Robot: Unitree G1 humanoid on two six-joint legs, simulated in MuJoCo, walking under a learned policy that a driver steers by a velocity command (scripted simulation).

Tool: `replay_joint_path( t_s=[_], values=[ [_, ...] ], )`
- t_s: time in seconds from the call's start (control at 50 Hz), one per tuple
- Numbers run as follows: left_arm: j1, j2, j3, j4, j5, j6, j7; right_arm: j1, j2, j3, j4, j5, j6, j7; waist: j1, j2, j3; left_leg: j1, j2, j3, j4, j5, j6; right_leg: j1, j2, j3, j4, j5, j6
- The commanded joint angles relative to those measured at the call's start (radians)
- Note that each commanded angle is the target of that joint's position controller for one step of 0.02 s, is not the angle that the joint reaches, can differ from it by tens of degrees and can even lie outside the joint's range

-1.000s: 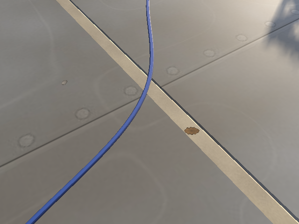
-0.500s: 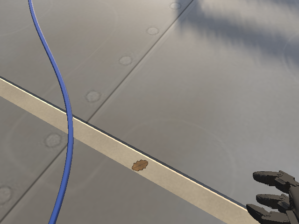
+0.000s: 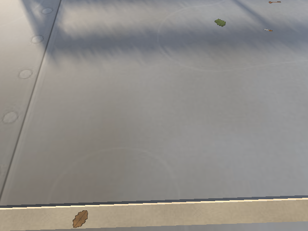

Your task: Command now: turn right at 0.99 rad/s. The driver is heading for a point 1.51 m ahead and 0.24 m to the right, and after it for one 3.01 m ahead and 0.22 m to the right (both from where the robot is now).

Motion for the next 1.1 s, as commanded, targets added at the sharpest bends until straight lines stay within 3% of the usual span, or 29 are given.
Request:
replay_joint_path(
  t_s=[0.02,0.04,0.06,0.08,0.1,0.12,0.14,0.18,0.24,0.32,0.36,0.4,0.42,0.44,0.46,0.48,0.5,0.54,0.56,0.6,0.64,0.68,0.72,0.74,0.76,0.78,0.8,0.86,1.1],
  values=[
    [0.165,0.161,0.079,-0.013,0.005,-0.006,0.012,0.021,-0.091,-0.037,-0.031,0.010,-0.011,0.010,0.057,0.000,-0.144,-0.075,0.108,-0.014,0.161,-0.104,0.048,0.299,0.022,0.080,-0.295,0.178,-0.112],
    [0.171,0.333,0.113,-0.044,0.016,-0.014,0.029,-0.002,-0.047,-0.021,-0.104,-0.031,-0.008,0.010,0.015,-0.368,-0.104,-0.447,-0.063,0.018,0.485,-0.462,-0.058,0.404,-0.267,0.586,-0.369,0.404,-0.295],
    [0.154,0.295,0.102,-0.071,0.056,-0.045,0.020,-0.156,-0.079,-0.028,-0.145,-0.034,-0.022,0.001,0.099,-0.262,-0.167,-0.485,-0.105,-0.213,0.655,-0.470,-0.034,0.332,-0.283,0.650,-0.414,0.388,-0.378],
    [0.107,0.265,0.090,-0.065,0.062,-0.066,0.020,-0.159,-0.096,-0.033,-0.144,-0.011,-0.026,-0.004,0.061,-0.205,-0.144,-0.484,-0.096,-0.253,0.688,-0.376,-0.002,0.309,-0.240,0.565,-0.423,0.324,-0.332],
    [0.044,0.231,0.083,-0.069,0.037,-0.074,0.026,-0.117,-0.108,-0.039,-0.119,-0.008,-0.029,-0.011,0.020,-0.153,-0.128,-0.474,-0.083,-0.265,0.662,-0.276,0.011,0.287,-0.185,0.494,-0.405,0.299,-0.270],
    [-0.007,0.193,0.071,-0.078,0.013,-0.068,0.034,-0.087,-0.120,-0.045,-0.098,-0.020,-0.028,-0.018,0.000,-0.127,-0.139,-0.451,-0.076,-0.267,0.639,-0.215,0.007,0.277,-0.160,0.449,-0.382,0.308,-0.232],
    [-0.033,0.175,0.062,-0.085,0.007,-0.061,0.043,-0.073,-0.114,-0.046,-0.091,-0.027,-0.029,-0.017,-0.016,-0.133,-0.156,-0.386,-0.090,-0.260,0.639,-0.173,-0.003,0.229,-0.128,0.411,-0.362,0.367,-0.220],
    [-0.023,0.160,0.057,-0.082,0.012,-0.051,0.055,-0.062,-0.084,-0.037,-0.083,-0.018,-0.032,-0.003,-0.020,-0.124,-0.188,-0.323,-0.131,-0.253,0.596,-0.119,-0.018,0.213,-0.089,0.395,-0.339,0.408,-0.212],
    [-0.008,0.153,0.053,-0.073,0.012,-0.047,0.063,-0.075,-0.051,-0.014,-0.072,-0.008,-0.027,0.011,0.004,-0.131,-0.203,-0.271,-0.140,-0.242,0.416,-0.083,-0.032,0.244,-0.074,0.383,-0.297,0.410,-0.197],
    [-0.001,0.159,0.045,-0.066,0.027,-0.039,0.048,-0.079,-0.065,-0.006,-0.077,0.000,-0.025,0.029,0.033,-0.172,-0.197,-0.150,-0.132,-0.231,0.299,-0.149,-0.022,0.206,-0.096,0.454,-0.270,0.444,-0.224],
    [-0.011,0.153,0.037,-0.063,0.026,-0.038,0.039,-0.069,-0.075,-0.007,-0.079,0.004,-0.028,0.035,0.038,-0.179,-0.181,-0.109,-0.127,-0.226,0.236,-0.176,-0.009,0.204,-0.099,0.493,-0.256,0.471,-0.231],
    [-0.040,0.142,0.030,-0.062,0.016,-0.037,0.037,-0.033,-0.068,-0.006,-0.073,0.004,-0.036,0.042,0.010,-0.172,-0.165,-0.020,-0.123,-0.213,0.074,-0.099,0.015,0.188,-0.071,0.508,-0.235,0.436,-0.210],
    [-0.046,0.128,0.024,-0.060,0.011,-0.037,0.038,-0.008,-0.064,-0.006,-0.066,-0.002,-0.042,0.045,-0.010,-0.154,-0.155,0.067,-0.112,-0.213,-0.059,0.039,0.034,0.155,-0.040,0.498,-0.224,0.357,-0.176],
    [-0.008,0.094,0.015,-0.055,0.023,-0.042,0.040,-0.004,-0.098,-0.010,-0.073,-0.022,-0.046,0.042,0.007,-0.069,-0.164,0.155,-0.014,-0.306,-0.101,0.193,0.066,0.105,0.017,0.450,-0.161,0.189,-0.120],
    [0.077,0.067,0.008,-0.049,0.040,-0.051,0.038,-0.027,-0.168,-0.020,-0.089,-0.039,-0.042,0.036,0.080,0.177,-0.170,0.217,0.158,-0.483,-0.108,0.469,0.169,0.015,0.155,0.305,0.000,-0.146,-0.052],
    [0.015,0.114,0.022,-0.061,0.037,-0.059,0.042,-0.011,-0.117,-0.007,-0.071,-0.052,-0.046,0.036,0.043,0.275,-0.143,0.150,0.268,-0.637,-0.161,0.459,0.329,-0.051,0.172,0.232,0.107,-0.315,0.005],
    [-0.017,0.174,0.043,-0.052,0.027,-0.059,0.048,-0.008,-0.103,-0.004,-0.074,-0.040,-0.050,0.034,0.013,0.210,-0.127,0.150,0.268,-0.632,-0.168,0.399,0.358,-0.074,0.142,0.221,0.260,-0.333,0.037],
    [-0.020,0.145,0.047,-0.023,0.019,-0.044,0.051,-0.018,-0.105,-0.005,-0.071,-0.012,-0.045,0.022,0.010,0.133,-0.118,0.171,0.193,-0.523,-0.148,0.319,0.300,-0.116,0.139,0.222,0.386,-0.278,0.072],
    [-0.010,0.114,0.040,-0.015,0.020,-0.037,0.049,-0.034,-0.098,-0.001,-0.068,-0.004,-0.041,0.018,0.017,0.125,-0.111,0.168,0.172,-0.484,-0.141,0.312,0.280,-0.111,0.129,0.223,0.383,-0.246,0.082],
    [-0.003,0.044,0.016,-0.003,0.017,-0.037,0.041,-0.050,-0.074,0.007,-0.062,-0.007,-0.027,0.016,0.025,0.142,-0.117,0.162,0.096,-0.374,-0.131,0.326,0.241,-0.048,0.112,0.149,0.234,-0.208,0.091],
    [-0.035,-0.003,-0.006,-0.001,0.017,-0.045,0.034,-0.024,-0.071,0.007,-0.049,-0.007,-0.013,0.015,-0.006,0.190,-0.142,0.193,0.068,-0.332,-0.110,0.358,0.235,0.035,0.087,0.088,0.028,-0.192,0.091],
    [-0.015,0.014,0.001,0.018,0.009,-0.048,0.030,0.015,-0.088,0.003,-0.034,0.001,-0.002,0.014,-0.013,0.205,-0.162,0.216,0.077,-0.344,-0.081,0.357,0.241,0.115,0.091,0.058,-0.162,-0.074,0.081],
    [0.022,0.032,0.004,0.046,0.021,-0.051,0.025,0.048,-0.075,0.011,-0.021,0.013,-0.006,0.016,0.003,0.171,-0.154,0.163,0.061,-0.340,-0.067,0.293,0.192,0.253,0.091,0.059,-0.388,0.150,0.040],
    [0.020,0.079,0.010,0.032,0.034,-0.051,0.030,0.071,-0.065,0.017,-0.018,0.002,-0.019,0.021,-0.012,0.100,-0.163,0.101,0.045,-0.324,-0.048,0.201,0.133,0.327,0.024,0.139,-0.373,0.266,0.005],
    [0.005,0.146,0.024,0.036,0.043,-0.049,0.035,0.103,-0.046,0.024,-0.024,-0.021,-0.036,0.031,-0.067,-0.068,-0.168,0.061,-0.033,-0.238,-0.024,0.062,0.076,0.317,-0.044,0.210,-0.299,0.341,-0.051],
    [-0.009,0.076,0.012,0.043,0.047,-0.054,0.026,0.062,-0.029,0.032,-0.020,-0.033,-0.042,0.033,-0.044,-0.124,-0.163,0.134,-0.060,-0.196,-0.030,-0.026,0.027,0.208,-0.041,0.211,-0.310,0.180,-0.088],
    [-0.018,0.033,0.000,0.039,0.050,-0.060,0.020,0.015,-0.048,0.029,-0.021,-0.033,-0.043,0.034,-0.022,-0.086,-0.125,0.144,-0.065,-0.191,-0.018,-0.008,0.007,0.173,-0.019,0.205,-0.327,0.101,-0.083],
    [0.004,0.047,-0.001,0.063,0.046,-0.083,0.021,0.017,-0.048,0.026,-0.010,-0.019,-0.029,0.023,-0.017,-0.079,-0.073,0.139,-0.060,-0.197,-0.006,0.051,0.017,0.139,0.001,0.192,-0.330,0.121,-0.054],
    [0.045,0.012,-0.014,0.121,0.037,-0.095,0.028,0.065,-0.049,0.022,0.082,-0.010,-0.020,0.002,-0.010,-0.011,-0.062,0.154,-0.052,-0.199,-0.014,0.098,-0.003,0.163,0.030,0.166,-0.308,0.202,-0.052]
  ],
)
Velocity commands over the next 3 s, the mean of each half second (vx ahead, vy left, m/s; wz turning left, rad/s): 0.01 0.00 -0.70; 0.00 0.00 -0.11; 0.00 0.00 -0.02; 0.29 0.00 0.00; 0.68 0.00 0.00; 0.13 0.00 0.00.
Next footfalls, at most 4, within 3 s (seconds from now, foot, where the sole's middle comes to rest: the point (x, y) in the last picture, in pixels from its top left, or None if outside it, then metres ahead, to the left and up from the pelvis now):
0.02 right None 0.05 -0.12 -0.77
0.44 left None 0.12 0.09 -0.77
0.74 right None -0.01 -0.14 -0.77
2.38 right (227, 214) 0.50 -0.25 -0.77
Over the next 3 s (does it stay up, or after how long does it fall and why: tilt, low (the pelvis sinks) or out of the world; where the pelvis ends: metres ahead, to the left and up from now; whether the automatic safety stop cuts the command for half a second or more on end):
stays up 0.53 -0.16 0.01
